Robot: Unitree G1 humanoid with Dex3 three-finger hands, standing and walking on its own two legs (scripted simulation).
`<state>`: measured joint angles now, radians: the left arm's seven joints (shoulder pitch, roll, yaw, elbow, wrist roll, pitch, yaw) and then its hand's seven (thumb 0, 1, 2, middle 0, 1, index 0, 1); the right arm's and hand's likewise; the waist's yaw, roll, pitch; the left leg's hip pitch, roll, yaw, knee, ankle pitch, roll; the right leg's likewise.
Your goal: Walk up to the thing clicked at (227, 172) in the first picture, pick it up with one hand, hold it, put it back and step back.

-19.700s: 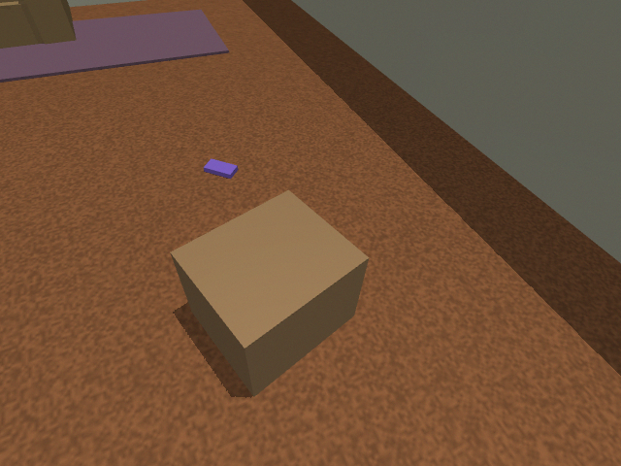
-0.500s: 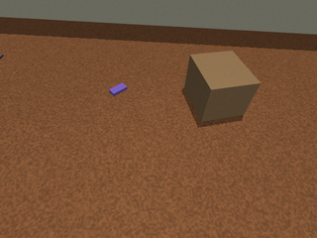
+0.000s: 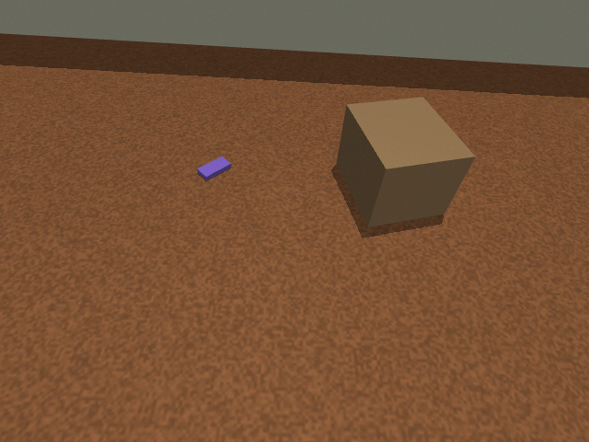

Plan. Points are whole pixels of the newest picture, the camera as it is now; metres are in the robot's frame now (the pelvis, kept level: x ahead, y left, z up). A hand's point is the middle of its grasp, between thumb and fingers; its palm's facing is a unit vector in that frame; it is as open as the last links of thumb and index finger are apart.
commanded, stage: stand
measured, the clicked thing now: (214, 168) +1.46 +0.32 -0.76
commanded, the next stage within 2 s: none
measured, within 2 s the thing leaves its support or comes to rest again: neither
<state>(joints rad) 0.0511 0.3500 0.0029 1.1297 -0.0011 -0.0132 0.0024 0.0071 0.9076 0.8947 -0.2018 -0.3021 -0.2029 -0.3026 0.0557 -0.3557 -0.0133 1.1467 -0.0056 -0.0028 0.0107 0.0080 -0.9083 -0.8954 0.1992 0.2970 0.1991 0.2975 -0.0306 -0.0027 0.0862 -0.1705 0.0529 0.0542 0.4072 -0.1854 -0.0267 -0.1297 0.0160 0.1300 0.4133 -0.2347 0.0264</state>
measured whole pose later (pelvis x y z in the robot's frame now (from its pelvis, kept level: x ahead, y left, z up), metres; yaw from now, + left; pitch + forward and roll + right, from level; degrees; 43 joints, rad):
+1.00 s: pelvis +0.01 +0.01 +0.00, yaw +2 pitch -2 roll +0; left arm 0.11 0.35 0.00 1.11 0.01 -0.01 0.00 0.01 0.91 0.89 -0.20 -0.30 -0.20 -0.30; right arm 0.07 -0.35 -0.02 1.15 -0.01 0.00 0.01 0.01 -0.91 -0.90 0.20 0.30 0.20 0.30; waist -0.02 -0.01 0.06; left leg -0.16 0.03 0.03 0.36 -0.17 -0.01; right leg -0.09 -0.01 0.11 0.34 -0.21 0.04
